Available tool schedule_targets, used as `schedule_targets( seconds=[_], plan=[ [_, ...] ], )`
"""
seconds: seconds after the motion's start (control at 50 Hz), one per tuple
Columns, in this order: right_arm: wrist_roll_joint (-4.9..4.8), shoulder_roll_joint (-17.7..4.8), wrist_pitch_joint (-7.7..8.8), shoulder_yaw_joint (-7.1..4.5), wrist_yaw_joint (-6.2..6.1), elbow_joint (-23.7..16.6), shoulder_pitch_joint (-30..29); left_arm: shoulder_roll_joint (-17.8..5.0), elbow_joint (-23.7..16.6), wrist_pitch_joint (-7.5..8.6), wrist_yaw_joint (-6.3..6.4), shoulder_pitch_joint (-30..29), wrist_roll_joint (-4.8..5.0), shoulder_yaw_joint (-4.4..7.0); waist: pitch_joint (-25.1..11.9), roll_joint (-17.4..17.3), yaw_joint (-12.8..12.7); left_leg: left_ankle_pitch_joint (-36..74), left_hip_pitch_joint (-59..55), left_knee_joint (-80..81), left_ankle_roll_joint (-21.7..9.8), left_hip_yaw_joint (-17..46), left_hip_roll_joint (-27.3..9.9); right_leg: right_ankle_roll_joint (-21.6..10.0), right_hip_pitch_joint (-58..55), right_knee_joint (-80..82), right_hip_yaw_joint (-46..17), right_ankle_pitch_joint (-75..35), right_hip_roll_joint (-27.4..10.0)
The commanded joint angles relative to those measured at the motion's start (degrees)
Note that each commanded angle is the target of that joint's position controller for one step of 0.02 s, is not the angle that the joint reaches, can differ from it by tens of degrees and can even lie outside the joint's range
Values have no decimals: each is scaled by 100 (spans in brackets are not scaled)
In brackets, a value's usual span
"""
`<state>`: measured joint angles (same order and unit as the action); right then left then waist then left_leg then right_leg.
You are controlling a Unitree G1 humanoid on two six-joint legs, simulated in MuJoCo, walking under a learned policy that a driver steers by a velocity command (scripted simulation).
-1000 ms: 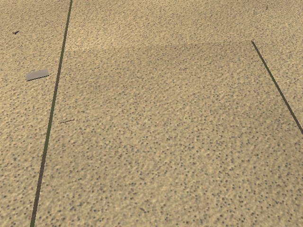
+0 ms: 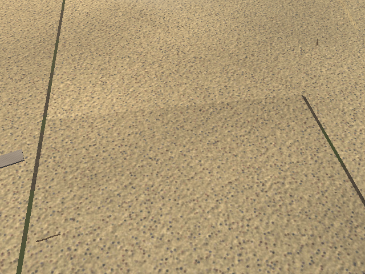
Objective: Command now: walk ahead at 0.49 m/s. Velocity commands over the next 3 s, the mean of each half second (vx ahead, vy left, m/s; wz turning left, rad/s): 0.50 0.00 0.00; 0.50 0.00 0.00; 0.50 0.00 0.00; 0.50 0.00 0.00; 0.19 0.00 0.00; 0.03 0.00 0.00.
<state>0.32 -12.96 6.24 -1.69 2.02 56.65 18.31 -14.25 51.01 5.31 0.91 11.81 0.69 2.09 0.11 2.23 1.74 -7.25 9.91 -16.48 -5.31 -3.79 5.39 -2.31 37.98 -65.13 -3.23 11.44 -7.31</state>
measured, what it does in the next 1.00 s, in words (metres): walks ahead: right foot, then left foot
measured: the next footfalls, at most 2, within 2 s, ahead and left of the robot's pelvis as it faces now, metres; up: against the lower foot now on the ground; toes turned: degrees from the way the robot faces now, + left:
right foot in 0.30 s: +0.34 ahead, -0.17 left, +0.00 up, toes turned -2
left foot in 0.86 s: +0.65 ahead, +0.07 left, +0.00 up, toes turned +3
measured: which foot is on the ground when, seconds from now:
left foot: down 0.00-0.32, up 0.34-0.84, down 0.86-1.00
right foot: up 0.00-0.28, down 0.30-0.86, up 0.88-1.00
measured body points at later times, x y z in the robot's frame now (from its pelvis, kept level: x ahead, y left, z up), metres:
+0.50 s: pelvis +0.28 -0.08 +0.00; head +0.29 -0.10 +0.45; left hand +0.33 +0.18 -0.12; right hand +0.37 -0.35 -0.14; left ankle +0.29 +0.08 -0.66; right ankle +0.29 -0.16 -0.74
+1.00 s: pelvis +0.55 -0.01 -0.01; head +0.58 +0.00 +0.44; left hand +0.59 +0.25 -0.15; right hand +0.66 -0.27 -0.13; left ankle +0.61 +0.07 -0.74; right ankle +0.47 -0.17 -0.65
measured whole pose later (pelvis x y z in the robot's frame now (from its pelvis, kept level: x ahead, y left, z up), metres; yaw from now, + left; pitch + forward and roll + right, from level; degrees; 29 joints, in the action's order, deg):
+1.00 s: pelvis +0.55 -0.01 -0.01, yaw +1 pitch +2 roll +0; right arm 0.0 -13.9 5.7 -3.0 2.0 52.0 10.6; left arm -14.7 54.8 5.6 0.2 16.6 1.3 2.9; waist 1.4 1.7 0.1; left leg -8.3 19.3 -25.9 -3.8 -3.7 2.0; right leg -3.0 25.0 -67.9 -1.8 19.7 -3.4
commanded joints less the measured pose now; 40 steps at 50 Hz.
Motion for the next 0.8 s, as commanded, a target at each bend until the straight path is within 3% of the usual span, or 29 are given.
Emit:
schedule_targets(
  seconds=[0.02, 0.1, 0.2, 0.24, 0.26, 0.28, 0.3, 0.32, 0.34, 0.36, 0.38, 0.4, 0.42, 0.46, 0.5, 0.56, 0.64, 0.72, 0.76, 0.8],
  plan=[
    [-9, -758, 102, -120, -113, -316, -234, -262, -242, -20, 39, 192, -72, 76, 313, -425, -267, 419, 613, 1170, -979, 1183, -1601, 155, 109, 821, -8, -930, -239],
    [-101, -917, 26, -147, -198, -216, 234, -163, -485, 47, -34, -741, -16, 36, 309, -435, 73, 497, 107, 1070, -723, 909, -1512, 201, -86, 2479, 217, -1761, 27],
    [-152, -972, -96, -182, -212, -25, 651, -251, -770, 100, -209, -1435, 59, 17, 466, -521, 277, 353, -839, 651, -643, 1030, -1881, 87, -54, 3335, 245, -1233, 189],
    [-155, -1043, -158, -216, -226, -17, 594, -379, -800, 152, -267, -1288, 59, 58, 378, -603, 117, 676, -1087, 329, -550, 1108, -2014, -76, -399, 3570, 300, -768, 289],
    [-151, -1082, -189, -225, -228, -42, 475, -490, -732, 175, -274, -958, 53, 116, 202, -663, -106, 1382, -1090, -51, -470, 1041, -1966, -175, -926, 3689, 429, -612, 435],
    [-122, -1002, -221, -191, -226, -77, 378, -702, -498, 189, -256, -189, 44, 245, -241, -607, -491, 2307, -966, -960, -336, 802, -1680, -322, -1933, 3809, 573, -580, 627],
    [-36, -775, -217, -90, -223, -209, 322, -1135, -212, 199, -210, 993, 2, 400, -1095, -254, -932, 1986, -84, -2577, -128, 468, -1327, -667, -3654, 3654, -96, -713, 23],
    [-18, -87, -83, 119, -168, -307, 925, -1786, -69, 146, -201, 1702, -82, 559, -1896, 1216, -802, -389, 2369, -4889, 333, 90, -326, -1580, -5944, 4034, -2626, -112, -1384],
    [-127, -370, 76, 70, -137, -205, 914, -1290, -44, 143, -224, 1778, -68, 425, -2239, 1241, -859, -2405, 3173, -5799, 266, 984, -276, -1758, -6144, 4777, -3969, 393, -1632],
    [-276, -903, 156, -71, -116, -366, 364, -943, -142, 155, -221, 1218, -36, 307, -1335, 836, -741, -2050, 3647, -6091, 136, 1043, -646, -1414, -5404, 4816, -3120, 393, -1438],
    [-277, -936, 162, -86, -139, -462, -13, -732, -283, 141, -222, 643, -29, 230, -862, 410, -566, -1473, 3500, -5895, 106, 877, -976, -1212, -4548, 4925, -2261, -41, -1193],
    [-194, -852, 122, -109, -176, -488, -202, -549, -342, 132, -252, 266, -48, 169, -482, 107, -403, -1076, 3266, -5509, 139, 789, -1164, -1108, -3788, 5150, -1698, -435, -934],
    [-138, -770, 36, -142, -204, -476, -151, -408, -340, 144, -277, 101, -81, 123, -298, 169, -212, -803, 2908, -5164, 160, 804, -1326, -988, -3290, 5359, -1256, -676, -697],
    [-116, -501, -109, -122, -218, -416, 55, -420, -205, 172, -302, 221, -97, 133, -190, 238, -63, -549, 2563, -4912, 239, 707, -1349, -1032, -2862, 5602, -838, -1164, -524],
    [-90, -505, -165, -148, -238, -510, -143, -581, -69, 188, -258, 435, -103, 177, -44, 133, -33, -180, 2835, -4547, 324, 680, -1367, -1091, -2859, 5714, -555, -1663, -494],
    [-53, -468, -157, -161, -230, -750, -828, -650, 64, 132, -157, 717, -85, 189, 108, 86, -174, 591, 3250, -3542, 420, 653, -1365, -1035, -3090, 5792, -318, -1870, -466],
    [-91, -366, -113, -119, -161, -968, -1648, -745, 207, 91, -83, 1034, -29, 197, 293, 110, -422, 1381, 3001, -2241, 413, 454, -1162, -893, -3235, 5911, -44, -1473, -361],
    [-141, -388, -69, -91, -52, -1194, -2245, -775, 435, 7, -54, 1396, 13, 226, 526, 118, -586, 1172, 3159, -1638, 313, 443, -1066, -878, -3933, 5717, -73, -1395, -622],
    [-150, -438, -26, -96, 21, -1293, -2363, -815, 493, -46, -23, 1404, 29, 258, 545, 134, -535, 818, 3135, -1449, 190, 443, -1028, -823, -4264, 5485, -105, -1635, -780],
    [-151, -573, 11, -150, 59, -1268, -2111, -895, 486, -96, -6, 1269, 33, 294, 351, 231, -332, 407, 2536, -1309, 49, 304, -863, -721, -4387, 5108, -71, -2449, -814]
  ],
)
Over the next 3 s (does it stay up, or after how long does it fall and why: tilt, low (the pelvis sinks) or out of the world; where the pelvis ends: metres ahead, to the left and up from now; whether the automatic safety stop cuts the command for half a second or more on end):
stays up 1.28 -0.03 -0.01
